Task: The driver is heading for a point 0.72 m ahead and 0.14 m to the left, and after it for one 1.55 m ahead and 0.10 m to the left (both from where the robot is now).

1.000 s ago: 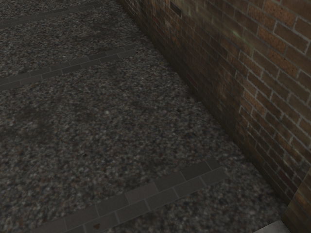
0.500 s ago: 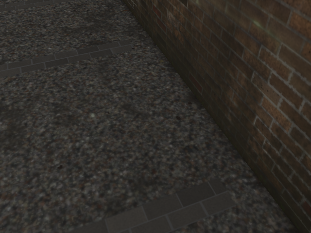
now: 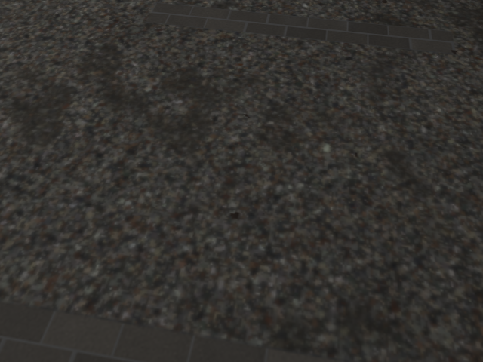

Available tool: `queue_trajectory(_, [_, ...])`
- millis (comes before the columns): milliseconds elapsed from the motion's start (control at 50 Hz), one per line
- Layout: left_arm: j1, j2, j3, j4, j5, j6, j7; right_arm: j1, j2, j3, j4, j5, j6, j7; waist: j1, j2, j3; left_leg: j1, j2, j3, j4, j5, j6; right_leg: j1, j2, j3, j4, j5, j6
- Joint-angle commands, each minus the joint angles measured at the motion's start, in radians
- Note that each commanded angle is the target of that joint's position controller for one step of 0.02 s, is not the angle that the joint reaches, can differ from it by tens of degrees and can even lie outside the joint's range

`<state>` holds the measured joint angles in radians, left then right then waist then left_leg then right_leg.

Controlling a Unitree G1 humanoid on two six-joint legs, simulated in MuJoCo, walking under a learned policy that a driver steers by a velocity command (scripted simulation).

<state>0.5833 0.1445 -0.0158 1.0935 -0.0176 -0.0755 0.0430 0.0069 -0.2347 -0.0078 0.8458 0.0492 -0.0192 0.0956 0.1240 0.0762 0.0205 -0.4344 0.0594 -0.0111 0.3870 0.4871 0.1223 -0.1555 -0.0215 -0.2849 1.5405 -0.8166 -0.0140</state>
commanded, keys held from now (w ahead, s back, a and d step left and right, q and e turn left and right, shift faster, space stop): w+q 0.90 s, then w+e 0.10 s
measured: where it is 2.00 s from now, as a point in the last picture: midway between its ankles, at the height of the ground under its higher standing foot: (200, 190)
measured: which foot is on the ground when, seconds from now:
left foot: down 0.00-0.28, up 0.30-0.70, down 0.72-1.00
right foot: down 0.00-0.00, up 0.02-0.26, down 0.28-0.74, up 0.76-1.00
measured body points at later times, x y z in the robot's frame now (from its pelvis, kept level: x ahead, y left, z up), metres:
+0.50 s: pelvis +0.30 -0.05 -0.05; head +0.31 -0.06 +0.40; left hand +0.23 +0.19 -0.18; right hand +0.53 -0.23 -0.16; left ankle +0.30 +0.11 -0.68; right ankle +0.31 -0.19 -0.78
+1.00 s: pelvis +0.53 +0.11 -0.04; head +0.56 +0.14 +0.41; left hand +0.57 +0.44 -0.12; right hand +0.73 -0.08 -0.16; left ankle +0.47 +0.15 -0.78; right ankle +0.74 +0.04 -0.71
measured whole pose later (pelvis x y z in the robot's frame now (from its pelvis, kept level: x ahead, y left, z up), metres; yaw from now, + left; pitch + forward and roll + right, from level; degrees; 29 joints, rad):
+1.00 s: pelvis +0.53 +0.11 -0.04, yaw +36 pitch +3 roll +1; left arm 0.02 0.26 0.08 0.74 0.00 -0.13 0.00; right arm 0.34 -0.20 -0.07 0.78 0.02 -0.05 -0.01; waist -0.05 -0.04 0.01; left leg -0.17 -0.11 -0.08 0.30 -0.18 0.09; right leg -0.71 -0.11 0.05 0.86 -0.09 0.03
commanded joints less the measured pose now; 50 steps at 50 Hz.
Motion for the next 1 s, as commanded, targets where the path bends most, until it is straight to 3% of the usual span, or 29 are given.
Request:
queue_trajectory(20, [-0.123, 0.1, 0.043, -0.153, 0.002, -0.051, -0.03, 0.535, -0.246, -0.081, 0.129, -0.063, 0.0, -0.055, -0.289, 0.284, -0.206, 1.134, 0.172, -0.143, 0.298, 0.695, 0.232, -0.944, -0.008, 0.193, 0.651, -0.07, 0.06])
queue_trajectory(40, [-0.184, 0.156, 0.04, -0.249, -0.019, -0.079, -0.044, 0.58, -0.236, -0.078, 0.111, -0.061, -0.001, -0.078, -0.337, 0.232, -0.431, 1.321, 0.281, -0.326, 0.366, 0.543, 0.385, -1.146, -0.03, 0.338, 0.695, -0.071, 0.096])
queue_trajectory(60, [-0.271, 0.197, 0.043, -0.302, -0.031, -0.085, -0.054, 0.6, -0.194, -0.074, 0.079, -0.067, 0.018, -0.096, -0.361, 0.002, -0.491, 1.289, 0.297, -0.397, 0.247, 0.058, 0.379, -1.189, -0.076, 0.388, 0.537, 0.015, 0.091])
queue_trajectory(80, [-0.276, 0.154, 0.039, -0.309, -0.007, -0.081, -0.05, 0.492, -0.175, -0.075, 0.056, -0.044, 0.035, -0.116, -0.284, -0.137, -0.442, 1.097, 0.245, -0.383, 0.185, -0.1, 0.327, -1.136, -0.108, 0.349, 0.458, 0.038, 0.07])
queue_trajectory(100, [-0.184, 0.107, 0.035, -0.334, -0.037, -0.077, -0.048, 0.416, -0.234, -0.087, 0.07, -0.022, 0.032, -0.137, -0.138, -0.092, -0.432, 0.894, 0.337, -0.549, 0.12, -0.551, 0.312, -1.101, -0.13, 0.453, 0.207, 0.277, 0.045])
queue_trajectory(120, [-0.292, 0.099, 0.043, -0.381, -0.054, -0.036, -0.015, 0.112, -0.186, -0.07, -0.044, -0.018, 0.024, -0.162, -0.029, -0.078, -0.145, 0.349, 0.355, -0.558, -0.047, -0.623, 0.228, -0.949, -0.192, 0.474, -0.168, 0.379, 0.097])
queue_trajectory(140, [-0.35, 0.148, 0.059, -0.389, -0.021, -0.014, 0.002, -0.046, -0.163, -0.063, -0.118, -0.031, 0.015, -0.159, 0.003, -0.155, -0.017, -0.094, 0.242, -0.445, -0.086, -0.644, 0.173, -0.614, -0.192, 0.443, -0.456, 0.454, 0.114])
queue_trajectory(160, [-0.329, 0.117, 0.058, -0.355, 0.018, -0.006, 0.008, -0.059, -0.178, -0.072, -0.134, -0.035, 0.006, -0.157, 0.011, -0.186, -0.036, -0.299, 0.113, -0.305, -0.068, -0.598, 0.14, -0.316, -0.13, 0.353, -0.603, 0.552, 0.119])
queue_trajectory(200, [-0.23, 0.123, 0.079, -0.309, 0.004, -0.013, -0.005, 0.017, -0.153, -0.08, -0.11, -0.022, -0.015, -0.153, 0.017, -0.052, -0.125, -0.296, 0.047, -0.239, 0.008, -0.683, 0.128, -0.095, -0.057, 0.31, -0.716, 0.89, 0.12])
queue_trajectory(240, [-0.242, 0.136, 0.092, -0.314, -0.014, -0.005, -0.015, 0.094, -0.107, -0.078, -0.074, -0.003, -0.022, -0.153, 0.018, -0.028, -0.141, -0.215, 0.022, -0.261, 0.073, -0.757, 0.091, -0.018, -0.026, 0.291, -0.797, 0.813, 0.107])
queue_trajectory(280, [-0.162, 0.164, 0.114, -0.296, 0.005, -0.005, -0.023, 0.165, -0.013, -0.059, -0.051, -0.01, -0.021, -0.148, 0.059, -0.041, -0.105, -0.241, -0.062, -0.245, 0.287, -0.909, 0.025, 0.061, -0.018, 0.279, -0.82, 0.588, 0.065])
queue_trajectory(300, [-0.072, 0.249, 0.136, -0.275, 0.019, -0.018, -0.032, 0.225, 0.087, -0.039, -0.064, -0.012, -0.034, -0.138, 0.054, -0.311, -0.108, -0.394, -0.186, -0.138, 0.729, -0.988, -0.036, 0.176, -0.21, 0.548, -0.906, 0.547, -0.027])
queue_trajectory(320, [0.006, 0.332, 0.155, -0.27, 0.043, -0.036, -0.052, 0.32, 0.057, -0.044, -0.104, 0.014, -0.052, -0.125, 0.017, -0.583, -0.22, -0.56, -0.208, -0.133, 1.029, -1.086, -0.032, 0.32, -0.455, 1.176, -1.232, 0.299, -0.203])
queue_trajectory(340, [-0.1, 0.273, 0.145, -0.303, 0.051, -0.053, -0.051, 0.229, -0.043, -0.075, -0.103, 0.02, -0.049, -0.125, 0.009, -0.414, -0.117, -0.661, -0.144, -0.201, 1.145, -0.997, -0.008, 0.254, -0.467, 1.215, -1.278, 0.113, -0.21])
queue_trajectory(380, [-0.26, 0.204, 0.121, -0.315, 0.034, -0.04, -0.038, 0.093, -0.031, -0.075, -0.145, 0.0, -0.022, -0.133, -0.023, -0.227, 0.028, -0.652, -0.082, -0.164, 1.132, -0.803, -0.002, 0.041, -0.388, 0.885, -1.232, 0.283, -0.164])
queue_trajectory(400, [-0.322, 0.178, 0.111, -0.307, 0.032, -0.029, -0.022, 0.121, -0.034, -0.082, -0.143, -0.015, -0.015, -0.13, -0.075, -0.213, 0.026, -0.56, -0.054, -0.177, 1.043, -0.747, -0.013, -0.046, -0.352, 0.756, -1.215, 0.428, -0.134])
queue_trajectory(440, [-0.365, 0.142, 0.1, -0.288, 0.032, -0.019, -0.012, 0.162, -0.014, -0.087, -0.142, -0.008, 0.005, -0.124, -0.12, -0.237, 0.003, -0.424, -0.048, -0.136, 0.945, -0.691, -0.045, -0.132, -0.291, 0.537, -1.25, 0.604, -0.088])
queue_trajectory(500, [-0.319, 0.184, 0.117, -0.245, 0.018, -0.027, -0.003, 0.084, 0.008, -0.083, -0.196, -0.04, 0.013, -0.111, -0.114, -0.161, -0.009, -0.38, -0.041, -0.088, 0.688, -0.588, -0.056, -0.079, -0.291, 0.379, -1.289, 0.771, -0.097])
queue_trajectory(620, [-0.281, 0.235, 0.144, -0.205, -0.011, -0.015, -0.002, -0.027, 0.01, -0.078, -0.233, -0.027, 0.011, -0.063, -0.074, -0.191, -0.019, -0.216, -0.028, 0.044, 0.35, -0.578, -0.049, 0.056, -0.282, 0.189, -1.305, 0.781, -0.095])
queue_trajectory(680, [-0.301, 0.294, 0.163, -0.198, -0.025, -0.01, -0.007, 0.023, -0.039, -0.1, -0.227, -0.035, 0.003, -0.059, -0.116, -0.213, -0.034, -0.071, -0.087, 0.124, 0.241, -0.67, -0.002, 0.123, -0.284, 0.128, -1.149, 1.212, -0.069])
queue_trajectory(720, [-0.296, 0.287, 0.159, -0.201, -0.019, -0.008, -0.006, 0.278, -0.123, -0.149, -0.142, -0.03, -0.003, -0.064, -0.234, -0.169, -0.171, 0.335, -0.172, 0.144, 0.13, -0.59, 0.06, 0.016, -0.215, 0.07, -0.775, 1.353, -0.021])
queue_trajectory(740, [-0.317, 0.194, 0.128, -0.239, 0.037, -0.014, -0.01, 0.393, -0.218, -0.172, -0.116, -0.02, -0.005, -0.077, -0.258, 0.028, -0.221, 0.613, 0.052, -0.212, 0.133, -0.532, 0.145, -0.327, -0.151, 0.085, -0.4, 0.695, 0.025])
queue_trajectory(760, [-0.273, 0.144, 0.099, -0.317, 0.013, -0.058, -0.026, 0.404, -0.291, -0.167, -0.145, -0.031, -0.025, -0.073, -0.179, 0.244, -0.386, 0.847, 0.259, -0.809, -0.09, -0.851, 0.357, -0.644, 0.038, 0.289, -0.115, 0.235, 0.044])
queue_trajectory(780, [-0.387, 0.23, 0.117, -0.329, -0.022, -0.094, -0.039, 0.431, -0.21, -0.143, -0.144, -0.045, -0.03, -0.077, -0.242, 0.095, -0.34, 0.835, 0.246, -0.756, -0.149, -0.886, 0.294, -0.764, -0.004, 0.381, -0.063, 0.329, 0.015])
queue_trajectory(800, [-0.434, 0.236, 0.113, -0.341, -0.027, -0.107, -0.042, 0.378, -0.154, -0.127, -0.145, -0.038, -0.038, -0.082, -0.228, 0.062, -0.25, 0.74, 0.21, -0.608, -0.129, -0.794, 0.247, -0.782, -0.044, 0.38, -0.124, 0.427, -0.014])
queue_trajectory(820, [-0.44, 0.227, 0.113, -0.329, -0.009, -0.106, -0.033, 0.289, -0.123, -0.113, -0.164, -0.033, -0.044, -0.08, -0.182, -0.054, -0.189, 0.582, 0.167, -0.496, -0.124, -0.661, 0.212, -0.698, -0.086, 0.384, -0.209, 0.497, -0.012])
queue_trajectory(840, [-0.443, 0.237, 0.123, -0.335, 0.013, -0.099, -0.026, 0.234, -0.095, -0.102, -0.171, -0.026, -0.048, -0.08, -0.148, -0.066, -0.152, 0.462, 0.134, -0.423, -0.138, -0.558, 0.194, -0.622, -0.107, 0.384, -0.299, 0.535, 0.003])
queue_trajectory(920, [-0.48, 0.194, 0.12, -0.378, 0.023, -0.061, -0.037, 0.239, -0.096, -0.095, -0.164, -0.028, -0.048, -0.104, -0.105, -0.074, -0.091, 0.306, 0.1, -0.306, -0.161, -0.361, 0.189, -0.563, -0.1, 0.343, -0.501, 0.598, 0.057])
queue_trajectory(1000, [-0.621, 0.133, 0.086, -0.406, 0.019, -0.053, -0.053, 0.293, -0.105, -0.097, -0.135, -0.033, -0.05, -0.114, -0.162, -0.014, -0.038, 0.212, 0.043, -0.162, -0.172, -0.355, 0.127, -0.458, -0.058, 0.286, -0.835, 0.889, 0.04])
